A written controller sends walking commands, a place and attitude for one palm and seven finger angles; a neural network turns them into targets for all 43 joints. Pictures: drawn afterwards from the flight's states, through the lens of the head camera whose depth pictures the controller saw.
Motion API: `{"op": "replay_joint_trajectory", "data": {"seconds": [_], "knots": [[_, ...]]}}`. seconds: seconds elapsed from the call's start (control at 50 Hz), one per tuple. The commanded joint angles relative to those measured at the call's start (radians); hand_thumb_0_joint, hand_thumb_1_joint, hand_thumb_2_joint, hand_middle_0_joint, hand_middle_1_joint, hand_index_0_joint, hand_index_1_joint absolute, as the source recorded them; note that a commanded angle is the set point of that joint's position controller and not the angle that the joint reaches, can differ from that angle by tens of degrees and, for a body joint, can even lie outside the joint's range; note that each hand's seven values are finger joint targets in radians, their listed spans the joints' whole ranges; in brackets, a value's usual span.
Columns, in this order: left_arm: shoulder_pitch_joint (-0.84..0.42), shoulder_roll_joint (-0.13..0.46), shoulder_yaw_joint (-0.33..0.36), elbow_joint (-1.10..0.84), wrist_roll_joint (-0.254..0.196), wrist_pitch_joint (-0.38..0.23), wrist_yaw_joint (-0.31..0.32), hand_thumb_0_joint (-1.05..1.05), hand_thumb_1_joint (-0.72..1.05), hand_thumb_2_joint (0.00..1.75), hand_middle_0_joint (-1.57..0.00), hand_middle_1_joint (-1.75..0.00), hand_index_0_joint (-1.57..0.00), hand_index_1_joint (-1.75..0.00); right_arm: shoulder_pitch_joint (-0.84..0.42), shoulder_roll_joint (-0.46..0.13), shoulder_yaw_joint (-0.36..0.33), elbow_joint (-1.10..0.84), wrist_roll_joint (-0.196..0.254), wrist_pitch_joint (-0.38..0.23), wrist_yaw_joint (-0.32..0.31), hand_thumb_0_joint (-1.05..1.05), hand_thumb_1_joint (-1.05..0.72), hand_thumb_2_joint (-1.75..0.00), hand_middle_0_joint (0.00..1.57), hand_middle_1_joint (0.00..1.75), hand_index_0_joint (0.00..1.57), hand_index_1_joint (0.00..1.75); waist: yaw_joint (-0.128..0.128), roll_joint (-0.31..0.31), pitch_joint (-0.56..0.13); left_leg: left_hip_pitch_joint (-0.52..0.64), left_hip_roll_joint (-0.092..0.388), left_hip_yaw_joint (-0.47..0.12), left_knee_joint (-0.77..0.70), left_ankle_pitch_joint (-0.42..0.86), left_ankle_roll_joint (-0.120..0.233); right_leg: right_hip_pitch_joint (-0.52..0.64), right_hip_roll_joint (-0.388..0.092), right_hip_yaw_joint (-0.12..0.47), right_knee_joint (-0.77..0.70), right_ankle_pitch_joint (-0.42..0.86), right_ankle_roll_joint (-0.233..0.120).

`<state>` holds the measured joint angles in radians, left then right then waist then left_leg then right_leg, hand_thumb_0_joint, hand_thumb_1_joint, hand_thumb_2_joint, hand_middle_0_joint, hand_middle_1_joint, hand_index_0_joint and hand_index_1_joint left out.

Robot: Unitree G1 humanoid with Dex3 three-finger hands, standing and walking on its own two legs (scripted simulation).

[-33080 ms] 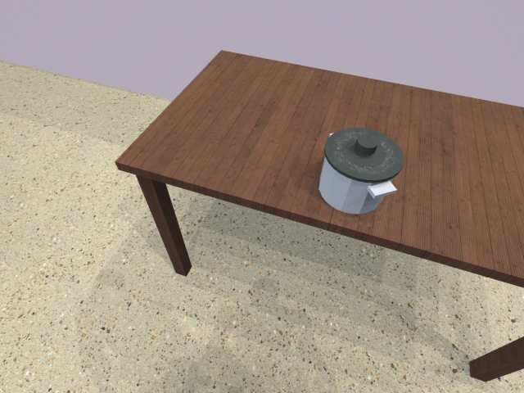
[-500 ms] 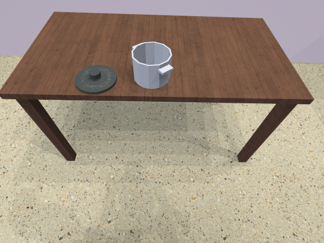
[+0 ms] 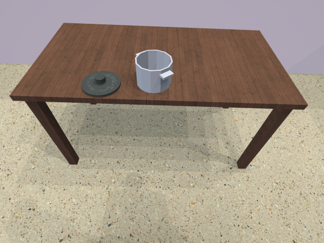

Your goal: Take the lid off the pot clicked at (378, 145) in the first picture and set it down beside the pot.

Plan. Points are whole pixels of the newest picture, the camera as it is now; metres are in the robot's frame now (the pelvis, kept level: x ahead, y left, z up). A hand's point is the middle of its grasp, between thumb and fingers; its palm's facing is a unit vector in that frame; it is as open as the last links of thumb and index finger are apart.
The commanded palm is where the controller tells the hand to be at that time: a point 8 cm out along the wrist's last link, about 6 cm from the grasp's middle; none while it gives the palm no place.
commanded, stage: stop stepping back and stand still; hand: left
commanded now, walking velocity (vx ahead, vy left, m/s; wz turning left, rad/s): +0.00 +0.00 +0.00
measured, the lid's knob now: (100, 78) +0.75 +0.29 -0.07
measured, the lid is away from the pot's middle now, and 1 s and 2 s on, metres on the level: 0.23 0.23 0.23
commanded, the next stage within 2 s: let the arm hang, fingers relaxed in 0.10 s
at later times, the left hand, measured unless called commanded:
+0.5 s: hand out of the picture -0.01 +0.16 -0.18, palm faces +0.04 -0.99 -0.15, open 7.4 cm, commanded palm none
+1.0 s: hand out of the picture +0.00 +0.16 -0.18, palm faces +0.04 -0.99 -0.16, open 7.4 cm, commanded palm none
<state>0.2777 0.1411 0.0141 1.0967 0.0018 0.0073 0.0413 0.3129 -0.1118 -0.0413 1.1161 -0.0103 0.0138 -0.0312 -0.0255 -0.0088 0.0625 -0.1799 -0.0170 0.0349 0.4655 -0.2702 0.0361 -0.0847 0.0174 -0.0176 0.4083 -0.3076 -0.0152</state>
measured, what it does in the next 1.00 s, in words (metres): stands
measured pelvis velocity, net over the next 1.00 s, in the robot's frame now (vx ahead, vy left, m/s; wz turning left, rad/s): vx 0.01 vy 0.01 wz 0.00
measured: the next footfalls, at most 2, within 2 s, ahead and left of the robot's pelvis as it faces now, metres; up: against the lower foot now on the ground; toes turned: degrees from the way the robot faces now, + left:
none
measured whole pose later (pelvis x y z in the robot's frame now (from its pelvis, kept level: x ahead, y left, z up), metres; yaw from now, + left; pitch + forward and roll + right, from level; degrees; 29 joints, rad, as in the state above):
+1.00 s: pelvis +0.01 +0.01 +0.00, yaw +0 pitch -1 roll +0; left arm 0.30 0.11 0.02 1.12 0.00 0.00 0.05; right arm 0.30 -0.09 -0.04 1.13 -0.01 -0.01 -0.05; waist -0.02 -0.02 0.06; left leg -0.17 -0.04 0.04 0.46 -0.29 0.05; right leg -0.08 -0.01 -0.01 0.42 -0.33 0.00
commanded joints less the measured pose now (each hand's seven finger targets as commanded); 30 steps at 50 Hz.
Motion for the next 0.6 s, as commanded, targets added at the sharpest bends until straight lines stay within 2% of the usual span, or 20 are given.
{"op": "replay_joint_trajectory", "data": {"seconds": [0.0,0.08,0.1,0.18,0.22,0.28,0.3,0.44,0.5,0.58], "knots": [[0.053,0.065,0.005,-0.031,0.002,-0.024,0.011,0.00,0.90,0.90,-0.20,-0.30,-0.20,-0.30,0.060,-0.082,-0.014,-0.019,0.006,-0.020,-0.012,0.00,-0.90,-0.90,0.20,0.30,0.20,0.30,0.004,-0.014,0.032,0.019,0.102,-0.102,-0.076,0.159,0.016,-0.086,-0.103,0.077,-0.076,0.161,-0.031],[0.074,0.053,0.004,-0.017,0.000,-0.026,0.013,0.00,0.90,0.90,-0.20,-0.30,-0.20,-0.30,0.077,-0.075,-0.011,-0.007,0.006,-0.025,-0.016,0.00,-0.90,-0.90,0.20,0.30,0.20,0.30,0.004,-0.003,0.010,0.025,0.103,-0.104,-0.068,0.207,0.019,-0.069,-0.104,0.072,-0.064,0.198,-0.031],[0.077,0.049,0.003,-0.015,0.002,-0.025,0.014,0.00,0.90,0.90,-0.20,-0.30,-0.20,-0.30,0.077,-0.069,-0.013,-0.006,0.008,-0.024,-0.016,0.00,-0.90,-0.90,0.20,0.30,0.20,0.30,0.004,0.002,0.032,0.021,0.103,-0.107,-0.072,0.190,0.020,-0.086,-0.100,0.069,-0.064,0.180,-0.031],[0.090,0.036,0.004,-0.004,0.001,-0.026,0.014,0.00,0.90,0.90,-0.20,-0.30,-0.20,-0.30,0.082,-0.065,-0.012,-0.001,0.006,-0.031,-0.020,0.00,-0.90,-0.90,0.20,0.30,0.20,0.30,0.006,0.017,-0.005,0.045,0.107,-0.110,-0.066,0.245,0.026,-0.071,-0.100,0.062,-0.049,0.216,-0.029],[0.090,0.031,0.003,-0.001,0.002,-0.024,0.014,0.00,0.90,0.90,-0.20,-0.30,-0.20,-0.30,0.085,-0.061,-0.012,0.001,0.006,-0.030,-0.021,0.00,-0.90,-0.90,0.20,0.30,0.20,0.30,0.004,0.025,0.022,0.033,0.110,-0.114,-0.076,0.223,0.028,-0.089,-0.097,0.058,-0.048,0.195,-0.028],[0.097,0.026,0.004,0.003,0.002,-0.026,0.015,0.00,0.90,0.90,-0.20,-0.30,-0.20,-0.30,0.085,-0.060,-0.013,0.002,0.007,-0.033,-0.022,0.00,-0.90,-0.90,0.20,0.30,0.20,0.30,0.005,0.012,0.008,0.041,0.109,-0.114,-0.067,0.266,0.031,-0.077,-0.098,0.058,-0.042,0.225,-0.026],[0.099,0.025,0.004,0.002,0.004,-0.025,0.016,0.00,0.90,0.90,-0.20,-0.30,-0.20,-0.30,0.084,-0.056,-0.014,0.001,0.008,-0.032,-0.023,0.00,-0.90,-0.90,0.20,0.30,0.20,0.30,0.005,0.002,0.022,0.040,0.111,-0.110,-0.068,0.259,0.030,-0.088,-0.097,0.053,-0.042,0.216,-0.025],[0.099,0.024,0.006,0.004,0.003,-0.023,0.016,0.00,0.90,0.90,-0.20,-0.30,-0.20,-0.30,0.085,-0.060,-0.011,0.005,0.005,-0.036,-0.024,0.00,-0.90,-0.90,0.20,0.30,0.20,0.30,0.007,0.031,0.016,0.052,0.116,-0.115,-0.075,0.306,0.036,-0.084,-0.096,0.044,-0.031,0.225,-0.022],[0.101,0.027,0.006,0.004,0.004,-0.023,0.016,0.00,0.90,0.90,-0.20,-0.30,-0.20,-0.30,0.087,-0.058,-0.012,0.005,0.007,-0.035,-0.024,0.00,-0.90,-0.90,0.20,0.30,0.20,0.30,0.008,0.013,0.030,0.040,0.113,-0.117,-0.078,0.290,0.034,-0.085,-0.096,0.045,-0.035,0.215,-0.022],[0.101,0.030,0.007,0.002,0.001,-0.024,0.017,0.00,0.90,0.90,-0.20,-0.30,-0.20,-0.30,0.085,-0.066,-0.010,0.005,0.005,-0.037,-0.025,0.00,-0.90,-0.90,0.20,0.30,0.20,0.30,0.008,0.003,0.004,0.056,0.111,-0.112,-0.067,0.332,0.033,-0.067,-0.102,0.045,-0.030,0.248,-0.022]]}}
